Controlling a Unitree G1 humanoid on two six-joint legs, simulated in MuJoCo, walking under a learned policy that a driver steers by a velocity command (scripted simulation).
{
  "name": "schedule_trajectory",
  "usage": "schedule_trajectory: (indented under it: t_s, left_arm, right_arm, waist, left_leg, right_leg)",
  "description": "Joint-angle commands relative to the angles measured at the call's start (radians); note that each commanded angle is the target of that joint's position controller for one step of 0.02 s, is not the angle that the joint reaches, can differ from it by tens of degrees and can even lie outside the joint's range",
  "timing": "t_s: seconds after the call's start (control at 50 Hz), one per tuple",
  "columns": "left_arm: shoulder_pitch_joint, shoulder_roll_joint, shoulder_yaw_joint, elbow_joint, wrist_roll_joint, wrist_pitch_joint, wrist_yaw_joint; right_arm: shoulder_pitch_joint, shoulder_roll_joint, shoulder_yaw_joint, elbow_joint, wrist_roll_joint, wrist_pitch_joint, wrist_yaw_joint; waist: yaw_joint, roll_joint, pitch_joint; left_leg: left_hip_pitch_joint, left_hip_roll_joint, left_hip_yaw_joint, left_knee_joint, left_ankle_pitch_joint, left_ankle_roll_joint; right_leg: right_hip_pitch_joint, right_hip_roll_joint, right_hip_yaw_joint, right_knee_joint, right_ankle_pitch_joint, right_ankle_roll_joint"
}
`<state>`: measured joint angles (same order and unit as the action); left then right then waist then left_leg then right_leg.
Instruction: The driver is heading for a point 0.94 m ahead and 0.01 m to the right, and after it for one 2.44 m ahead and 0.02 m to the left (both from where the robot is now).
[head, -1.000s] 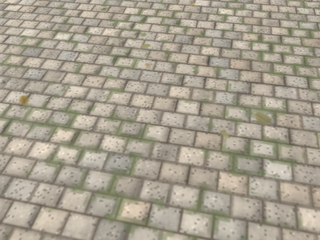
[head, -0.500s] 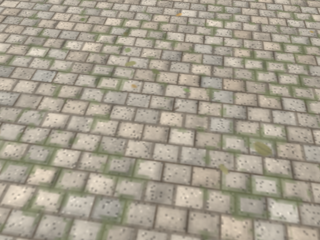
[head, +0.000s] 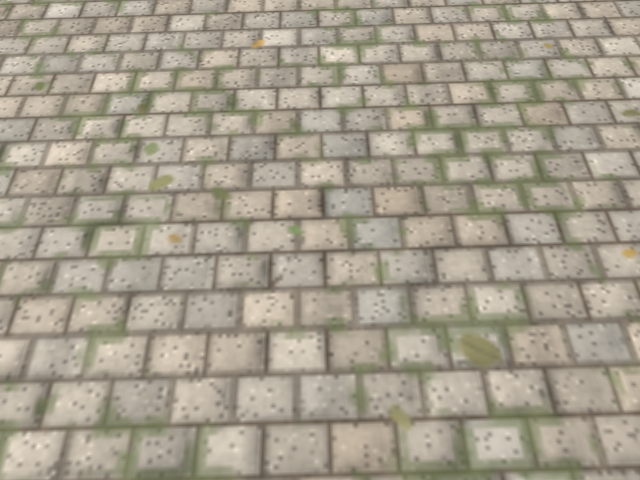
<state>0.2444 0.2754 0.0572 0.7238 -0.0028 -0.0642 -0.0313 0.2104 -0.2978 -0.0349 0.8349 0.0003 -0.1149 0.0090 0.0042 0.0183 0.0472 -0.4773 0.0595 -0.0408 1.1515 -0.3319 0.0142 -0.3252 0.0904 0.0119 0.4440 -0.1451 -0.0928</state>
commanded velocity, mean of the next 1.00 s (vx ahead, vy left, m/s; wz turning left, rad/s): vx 0.50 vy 0.00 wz -0.19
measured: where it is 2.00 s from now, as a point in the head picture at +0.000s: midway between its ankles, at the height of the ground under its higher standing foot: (355, 233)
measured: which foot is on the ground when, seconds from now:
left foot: up 0.00-0.32, down 0.34-0.86, up 0.88-1.00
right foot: down 0.00-0.36, up 0.38-0.84, down 0.86-1.00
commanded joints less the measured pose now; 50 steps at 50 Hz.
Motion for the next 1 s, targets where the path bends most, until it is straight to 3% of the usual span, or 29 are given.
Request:
schedule_trajectory:
  t_s: [0.02,0.08,0.14,0.22,0.28,0.3,0.32,0.34,0.36,0.38,0.4,0.42,0.44,0.48,0.52,0.58,0.66,0.72,0.76,0.8,0.82,0.84,0.86,0.88,0.9,0.92,0.94,0.96,1.0]
  left_arm:
    - [-0.004,0.135,0.035,-0.082,-0.002,-0.018,0.012]
    - [0.038,0.169,0.047,-0.07,-0.011,-0.016,0.032]
    - [0.082,0.176,0.051,-0.056,-0.016,-0.006,0.044]
    - [0.145,0.156,0.045,-0.018,-0.02,-0.003,0.046]
    - [0.151,0.159,0.047,-0.003,-0.012,0.008,0.05]
    - [0.143,0.16,0.047,-0.003,-0.011,0.014,0.049]
    - [0.134,0.144,0.041,-0.007,-0.008,0.017,0.048]
    - [0.124,0.109,0.023,-0.023,0.001,0.017,0.045]
    - [0.248,0.05,0.004,-0.03,-0.013,0.005,0.043]
    - [0.269,0.07,0.0,-0.024,-0.021,-0.005,0.044]
    - [0.172,0.149,0.019,-0.033,-0.035,-0.01,0.041]
    - [0.083,0.155,0.019,-0.054,-0.03,-0.011,0.041]
    - [0.028,0.144,0.018,-0.069,-0.013,-0.014,0.038]
    - [0.04,0.113,0.019,-0.066,-0.004,-0.01,0.034]
    - [0.05,0.079,0.01,-0.064,-0.004,-0.005,0.033]
    - [-0.037,0.058,-0.001,-0.095,0.004,-0.01,0.035]
    - [-0.168,0.033,-0.012,-0.124,-0.004,-0.023,0.021]
    - [-0.251,0.038,-0.011,-0.153,-0.015,-0.028,0.005]
    - [-0.282,0.05,-0.007,-0.171,-0.016,-0.033,-0.006]
    - [-0.251,0.073,0.002,-0.169,-0.014,-0.036,-0.011]
    - [-0.179,0.095,0.014,-0.151,-0.01,-0.037,-0.009]
    - [-0.039,0.139,0.037,-0.109,-0.006,-0.035,-0.002]
    - [0.147,0.207,0.058,-0.075,0.006,-0.031,0.01]
    - [0.198,0.287,0.074,-0.055,0.008,-0.024,0.009]
    - [0.215,0.187,0.05,-0.055,-0.003,-0.019,0.01]
    - [0.143,0.157,0.036,-0.059,-0.004,-0.019,0.012]
    - [0.078,0.137,0.029,-0.065,0.001,-0.019,0.013]
    - [0.029,0.111,0.022,-0.065,0.007,-0.021,0.009]
    - [-0.012,0.086,0.018,-0.056,0.015,-0.037,0.005]
  right_arm:
    - [0.02,-0.097,-0.031,-0.073,-0.016,0.004,-0.006]
    - [-0.087,-0.073,-0.024,-0.114,-0.02,0.013,-0.012]
    - [-0.197,-0.047,-0.014,-0.147,-0.012,0.005,-0.004]
    - [-0.256,-0.069,-0.017,-0.171,0.001,-0.009,0.014]
    - [-0.24,-0.1,-0.028,-0.176,-0.001,-0.02,0.022]
    - [-0.202,-0.109,-0.034,-0.168,-0.001,-0.024,0.02]
    - [-0.111,-0.133,-0.049,-0.143,-0.006,-0.027,0.015]
    - [0.032,-0.174,-0.063,-0.124,-0.018,-0.03,0.01]
    - [0.174,-0.26,-0.09,-0.096,-0.025,-0.02,0.007]
    - [0.221,-0.207,-0.081,-0.063,0.008,-0.011,0.019]
    - [0.169,-0.143,-0.061,-0.073,0.022,-0.007,0.019]
    - [0.103,-0.117,-0.051,-0.09,0.012,0.002,0.016]
    - [0.057,-0.095,-0.041,-0.092,0.002,0.008,0.016]
    - [0.022,-0.071,-0.03,-0.092,-0.012,0.005,0.015]
    - [0.036,-0.085,-0.034,-0.078,-0.002,0.0,0.014]
    - [0.063,-0.124,-0.044,-0.057,0.007,0.002,0.006]
    - [0.126,-0.139,-0.044,-0.026,0.019,0.017,-0.001]
    - [0.186,-0.146,-0.043,0.004,0.023,0.031,-0.002]
    - [0.202,-0.154,-0.045,0.018,0.025,0.043,-0.005]
    - [0.195,-0.171,-0.051,0.024,0.024,0.055,-0.01]
    - [0.176,-0.181,-0.053,0.022,0.025,0.059,-0.013]
    - [0.169,-0.168,-0.047,0.017,0.022,0.062,-0.014]
    - [0.159,-0.125,-0.028,-0.013,-0.001,0.058,-0.016]
    - [0.289,0.0,0.011,-0.029,-0.001,0.036,-0.008]
    - [0.243,-0.096,-0.01,-0.013,0.017,0.016,0.0]
    - [0.145,-0.148,-0.027,-0.046,0.039,0.005,0.005]
    - [0.091,-0.136,-0.024,-0.054,0.04,0.004,0.003]
    - [0.067,-0.125,-0.027,-0.056,0.027,0.01,0.001]
    - [0.109,-0.09,-0.028,-0.04,0.026,0.038,-0.001]
  waist:
    - [-0.028,-0.057,-0.097]
    - [-0.003,-0.061,-0.052]
    - [0.041,-0.088,-0.042]
    - [0.07,-0.105,-0.036]
    - [0.052,-0.129,-0.029]
    - [0.03,-0.139,-0.039]
    - [-0.016,-0.131,-0.091]
    - [-0.082,-0.089,-0.222]
    - [-0.074,0.14,-0.38]
    - [-0.083,0.271,-0.386]
    - [-0.096,0.151,-0.23]
    - [-0.085,0.069,-0.138]
    - [-0.063,0.034,-0.059]
    - [-0.019,0.071,-0.039]
    - [-0.009,0.082,-0.047]
    - [-0.026,0.051,-0.034]
    - [-0.075,0.046,-0.016]
    - [-0.102,0.047,0.006]
    - [-0.095,0.052,0.015]
    - [-0.061,0.066,-0.007]
    - [-0.011,0.071,-0.05]
    - [0.057,0.054,-0.143]
    - [0.129,-0.027,-0.295]
    - [0.07,-0.301,-0.424]
    - [0.11,-0.232,-0.425]
    - [0.102,-0.176,-0.261]
    - [0.075,-0.098,-0.179]
    - [0.047,-0.068,-0.115]
    - [-0.004,-0.099,-0.088]
  left_leg:
    - [-0.145,0.051,-0.034,-0.087,0.065,-0.033]
    - [-0.157,0.025,-0.019,-0.301,0.231,-0.074]
    - [-0.067,-0.026,-0.008,-0.529,0.42,-0.077]
    - [-0.039,-0.031,-0.027,-0.636,0.47,-0.049]
    - [-0.028,-0.033,-0.023,-0.671,0.339,-0.005]
    - [0.024,-0.044,-0.002,-0.691,0.298,0.015]
    - [0.154,-0.057,0.02,-0.723,0.296,0.046]
    - [0.397,0.047,-0.073,-0.677,0.322,0.107]
    - [0.788,0.253,-0.443,-0.689,0.194,0.264]
    - [0.847,0.332,-0.724,-0.833,-0.031,0.307]
    - [0.732,0.309,-0.646,-0.861,-0.159,0.263]
    - [0.602,0.27,-0.514,-0.875,-0.119,0.228]
    - [0.476,0.226,-0.421,-0.91,-0.024,0.22]
    - [0.36,0.168,-0.316,-0.955,0.121,0.206]
    - [0.329,0.152,-0.242,-0.984,0.235,0.222]
    - [0.337,0.143,-0.157,-1.011,0.367,0.225]
    - [0.345,0.105,-0.063,-1.007,0.396,0.187]
    - [0.412,0.141,-0.076,-0.984,0.385,0.181]
    - [0.482,0.174,-0.091,-0.948,0.422,0.169]
    - [0.528,0.189,-0.091,-0.884,0.544,0.149]
    - [0.526,0.172,-0.067,-0.798,0.7,0.134]
    - [0.477,0.125,-0.028,-0.634,0.792,0.109]
    - [0.282,0.075,0.01,-0.349,0.577,0.074]
    - [-0.123,-0.103,0.036,0.007,-0.093,0.008]
    - [-0.243,-0.074,-0.083,0.129,-0.239,0.014]
    - [-0.306,-0.025,-0.067,0.148,-0.164,0.022]
    - [-0.28,0.019,-0.045,0.108,-0.077,0.02]
    - [-0.248,0.045,-0.037,0.051,-0.025,0.011]
    - [-0.145,0.073,-0.051,-0.002,0.036,-0.001]
  right_leg:
    - [0.156,-0.261,0.324,-0.234,0.225,-0.206]
    - [0.097,-0.217,0.254,-0.248,0.231,-0.183]
    - [0.057,-0.172,0.222,-0.229,0.136,-0.131]
    - [0.154,-0.225,0.277,-0.179,0.074,-0.113]
    - [0.259,-0.275,0.333,-0.106,0.148,-0.099]
    - [0.274,-0.271,0.335,-0.066,0.225,-0.089]
    - [0.275,-0.226,0.307,0.036,0.354,-0.069]
    - [0.183,-0.173,0.259,0.253,0.319,-0.038]
    - [-0.162,-0.03,0.145,0.611,0.023,0.046]
    - [-0.361,0.0,0.156,0.784,-0.429,0.066]
    - [-0.452,-0.056,0.185,0.854,-0.377,0.06]
    - [-0.452,-0.105,0.138,0.841,-0.297,0.057]
    - [-0.438,-0.14,0.107,0.773,-0.235,0.059]
    - [-0.35,-0.188,0.09,0.682,-0.164,0.065]
    - [-0.332,-0.198,0.064,0.622,-0.133,0.079]
    - [-0.358,-0.208,0.043,0.452,-0.002,0.101]
    - [-0.286,-0.172,0.004,0.209,0.2,0.104]
    - [-0.281,-0.153,-0.001,0.128,0.217,0.092]
    - [-0.293,-0.144,0.003,0.088,0.155,0.07]
    - [-0.226,-0.125,-0.008,0.056,0.083,0.041]
    - [-0.11,-0.097,-0.034,0.028,0.075,0.02]
    - [0.1,-0.086,-0.046,0.014,0.101,-0.012]
    - [0.412,-0.248,0.122,0.066,0.159,-0.078]
    - [0.747,-0.479,0.581,-0.013,-0.018,-0.239]
    - [0.737,-0.48,0.699,-0.101,-0.148,-0.236]
    - [0.608,-0.444,0.552,-0.124,-0.122,-0.194]
    - [0.469,-0.406,0.428,-0.147,-0.034,-0.168]
    - [0.352,-0.372,0.345,-0.182,0.045,-0.155]
    - [0.223,-0.337,0.24,-0.252,0.096,-0.141]
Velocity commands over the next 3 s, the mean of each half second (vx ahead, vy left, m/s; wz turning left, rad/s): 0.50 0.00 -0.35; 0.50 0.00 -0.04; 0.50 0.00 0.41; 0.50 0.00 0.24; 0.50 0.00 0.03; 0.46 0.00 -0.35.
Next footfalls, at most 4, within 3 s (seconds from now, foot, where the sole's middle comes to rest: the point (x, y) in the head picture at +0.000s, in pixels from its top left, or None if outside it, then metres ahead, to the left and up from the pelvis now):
0.34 left None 0.38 0.12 -0.77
0.86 right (421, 397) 0.63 -0.16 -0.77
1.40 left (321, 279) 0.94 0.05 -0.77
1.90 right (381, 184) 1.26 -0.11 -0.77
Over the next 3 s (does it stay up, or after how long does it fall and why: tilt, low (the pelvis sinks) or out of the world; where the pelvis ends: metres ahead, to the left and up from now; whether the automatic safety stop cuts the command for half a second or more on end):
stays up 1.66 0.07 -0.02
